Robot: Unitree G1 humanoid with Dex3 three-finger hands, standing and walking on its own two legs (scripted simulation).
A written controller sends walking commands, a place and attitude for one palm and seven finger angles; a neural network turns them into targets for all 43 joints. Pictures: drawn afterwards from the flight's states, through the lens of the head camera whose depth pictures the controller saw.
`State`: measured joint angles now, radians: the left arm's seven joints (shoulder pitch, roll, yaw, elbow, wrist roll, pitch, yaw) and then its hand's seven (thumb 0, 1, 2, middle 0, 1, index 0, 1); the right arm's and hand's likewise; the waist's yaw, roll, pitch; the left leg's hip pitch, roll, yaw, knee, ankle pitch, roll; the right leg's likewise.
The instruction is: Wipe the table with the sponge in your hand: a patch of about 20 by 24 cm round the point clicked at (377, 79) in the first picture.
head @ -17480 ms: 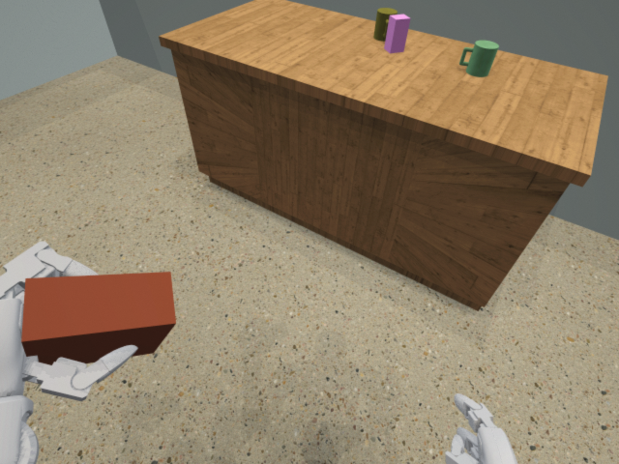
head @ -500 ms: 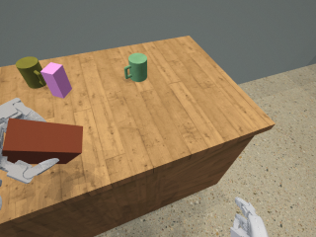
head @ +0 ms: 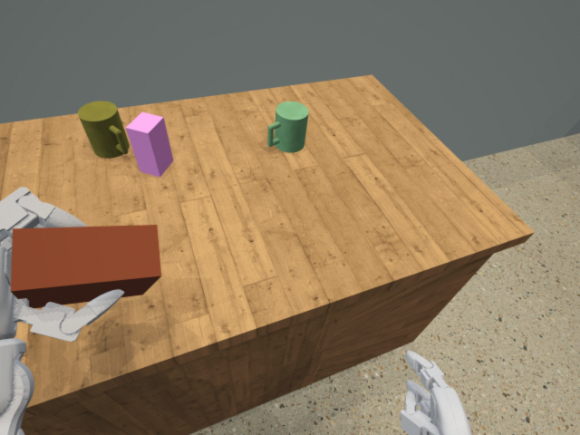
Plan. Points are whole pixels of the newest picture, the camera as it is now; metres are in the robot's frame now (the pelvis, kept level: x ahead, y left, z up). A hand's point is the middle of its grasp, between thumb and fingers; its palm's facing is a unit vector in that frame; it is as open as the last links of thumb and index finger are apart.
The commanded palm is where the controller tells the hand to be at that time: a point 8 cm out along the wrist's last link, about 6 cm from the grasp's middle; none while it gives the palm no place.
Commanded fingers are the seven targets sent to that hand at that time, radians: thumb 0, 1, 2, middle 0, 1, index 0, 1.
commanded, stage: come to a stop and stand still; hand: left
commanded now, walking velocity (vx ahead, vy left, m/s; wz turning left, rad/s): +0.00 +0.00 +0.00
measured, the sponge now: (110, 266) +0.24 +0.23 +0.15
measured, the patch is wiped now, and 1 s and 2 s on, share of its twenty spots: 0.00 0.00 0.00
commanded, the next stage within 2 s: look again from close up in 0.20 s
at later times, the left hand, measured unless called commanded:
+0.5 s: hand (85, 273) +0.22 +0.24 +0.16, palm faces +0.38 -0.84 -0.38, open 9.7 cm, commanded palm +0.16 +0.28 +0.18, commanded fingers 0.00 0.10 1.30 -1.20 -1.60 -1.20 -1.60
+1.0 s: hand (109, 270) +0.23 +0.23 +0.15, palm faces +0.30 -0.75 -0.60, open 9.7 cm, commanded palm +0.18 +0.26 +0.18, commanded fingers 0.00 0.10 1.30 -1.20 -1.60 -1.20 -1.60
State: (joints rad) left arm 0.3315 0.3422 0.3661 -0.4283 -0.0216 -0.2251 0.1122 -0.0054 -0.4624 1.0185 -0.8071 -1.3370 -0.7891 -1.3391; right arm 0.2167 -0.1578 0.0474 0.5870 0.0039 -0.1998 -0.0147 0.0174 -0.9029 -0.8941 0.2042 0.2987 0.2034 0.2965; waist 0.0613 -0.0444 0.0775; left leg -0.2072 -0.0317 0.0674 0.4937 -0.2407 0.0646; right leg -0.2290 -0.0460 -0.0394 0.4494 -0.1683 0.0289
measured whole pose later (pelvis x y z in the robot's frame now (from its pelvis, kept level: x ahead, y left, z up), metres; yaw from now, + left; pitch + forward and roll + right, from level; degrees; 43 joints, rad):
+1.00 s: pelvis +0.00 -0.03 +0.00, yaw +1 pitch -3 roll +1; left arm 0.30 0.45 0.32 -0.39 0.05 0.17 -0.02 0.00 -0.45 1.02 -0.79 -1.36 -0.77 -1.37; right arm 0.15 -0.27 0.06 0.59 0.02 -0.10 -0.02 0.02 -0.90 -0.89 0.20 0.30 0.20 0.30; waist 0.04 0.07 0.02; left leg -0.22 -0.02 0.04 0.51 -0.25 0.02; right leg -0.26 -0.02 -0.03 0.54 -0.23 -0.01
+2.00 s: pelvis +0.02 -0.04 -0.01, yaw +2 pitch -2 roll +0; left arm 0.28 0.58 0.11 -0.41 0.56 0.25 0.03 0.00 -0.45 1.02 -0.79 -1.36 -0.77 -1.36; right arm 0.10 -0.24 0.06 0.58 0.03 -0.04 -0.13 0.02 -0.91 -0.89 0.20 0.30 0.20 0.30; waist 0.11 0.08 -0.01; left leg -0.23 0.00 0.01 0.56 -0.30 0.00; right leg -0.26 0.01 -0.05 0.56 -0.26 -0.03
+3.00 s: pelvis +0.01 -0.05 +0.00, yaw +2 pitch -5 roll +1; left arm 0.08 0.53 -0.02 -0.23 0.86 0.46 -0.05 0.00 -0.45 1.02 -0.79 -1.37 -0.77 -1.37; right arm -0.01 -0.28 0.06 0.67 0.04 -0.01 -0.07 0.02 -0.91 -0.89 0.20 0.30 0.20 0.30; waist 0.14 0.12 0.03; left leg -0.13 0.00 0.01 0.41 -0.20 -0.01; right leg -0.17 0.01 -0.05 0.43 -0.19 -0.04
